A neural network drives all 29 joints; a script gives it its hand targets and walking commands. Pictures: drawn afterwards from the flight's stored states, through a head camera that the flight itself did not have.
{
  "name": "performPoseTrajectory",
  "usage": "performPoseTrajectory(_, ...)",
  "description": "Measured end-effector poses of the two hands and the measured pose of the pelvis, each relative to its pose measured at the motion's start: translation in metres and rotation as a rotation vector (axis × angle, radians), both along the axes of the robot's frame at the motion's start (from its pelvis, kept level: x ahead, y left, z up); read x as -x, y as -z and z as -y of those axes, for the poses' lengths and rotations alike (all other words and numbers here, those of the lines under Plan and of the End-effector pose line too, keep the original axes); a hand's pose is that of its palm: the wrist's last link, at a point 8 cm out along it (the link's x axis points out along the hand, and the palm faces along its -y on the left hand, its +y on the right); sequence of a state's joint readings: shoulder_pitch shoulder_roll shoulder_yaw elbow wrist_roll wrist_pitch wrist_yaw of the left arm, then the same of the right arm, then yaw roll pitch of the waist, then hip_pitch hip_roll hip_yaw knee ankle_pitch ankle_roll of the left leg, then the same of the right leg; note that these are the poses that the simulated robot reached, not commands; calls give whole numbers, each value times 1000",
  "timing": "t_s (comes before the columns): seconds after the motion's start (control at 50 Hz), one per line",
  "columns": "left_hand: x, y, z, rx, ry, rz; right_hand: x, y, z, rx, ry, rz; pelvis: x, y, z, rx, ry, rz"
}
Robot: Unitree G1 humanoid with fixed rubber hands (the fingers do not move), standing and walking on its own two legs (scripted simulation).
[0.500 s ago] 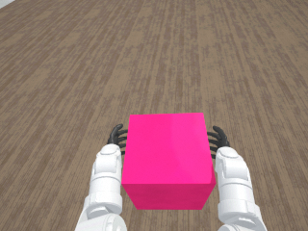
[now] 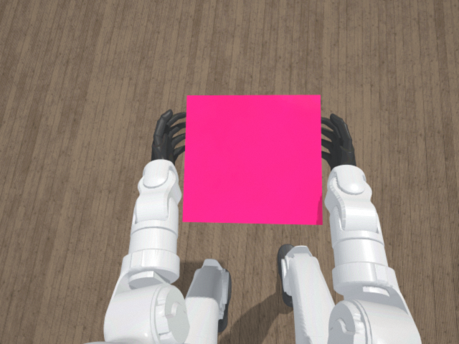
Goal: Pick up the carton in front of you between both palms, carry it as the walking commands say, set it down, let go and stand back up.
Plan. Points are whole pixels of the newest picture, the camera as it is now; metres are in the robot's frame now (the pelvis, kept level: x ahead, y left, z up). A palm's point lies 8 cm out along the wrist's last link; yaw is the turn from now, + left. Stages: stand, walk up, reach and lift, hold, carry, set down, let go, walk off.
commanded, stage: set down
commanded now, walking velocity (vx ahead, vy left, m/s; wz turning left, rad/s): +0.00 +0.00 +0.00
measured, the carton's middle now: (250, 168) +0.42 -0.01 -0.15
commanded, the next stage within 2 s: none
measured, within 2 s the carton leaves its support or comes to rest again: rests again in 1.62 s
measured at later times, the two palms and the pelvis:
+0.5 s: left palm (197, 160) +0.46 +0.11 -0.21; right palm (332, 161) +0.44 -0.19 -0.23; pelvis -0.02 +0.01 -0.13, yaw +3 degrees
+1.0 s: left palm (217, 165) +0.48 +0.08 -0.37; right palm (325, 163) +0.47 -0.22 -0.38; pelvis -0.04 +0.00 -0.23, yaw +5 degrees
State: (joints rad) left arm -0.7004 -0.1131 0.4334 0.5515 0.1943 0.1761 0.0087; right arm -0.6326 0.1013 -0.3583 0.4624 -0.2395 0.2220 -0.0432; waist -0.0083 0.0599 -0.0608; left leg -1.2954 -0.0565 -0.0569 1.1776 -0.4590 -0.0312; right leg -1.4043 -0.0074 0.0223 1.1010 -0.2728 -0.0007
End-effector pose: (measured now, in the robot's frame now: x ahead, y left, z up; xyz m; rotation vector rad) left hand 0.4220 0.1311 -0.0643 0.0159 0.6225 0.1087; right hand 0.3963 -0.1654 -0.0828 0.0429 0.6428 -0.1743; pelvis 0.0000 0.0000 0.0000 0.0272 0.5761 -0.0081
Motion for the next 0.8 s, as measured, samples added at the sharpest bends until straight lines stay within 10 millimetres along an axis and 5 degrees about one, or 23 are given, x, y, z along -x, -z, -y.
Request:
performPoseTrajectory(0.22, -19, 52, 9, 18, -19, -46, -21, 49, 10, 6, -9, -50, 3, 53, -10, -7, -4, -124)
performPoseTrajectory(0.8, -51, 242, 41, 4, -19, -66, -61, 236, 43, 24, -43, -73, 35, 195, -2, -41, -35, -241)
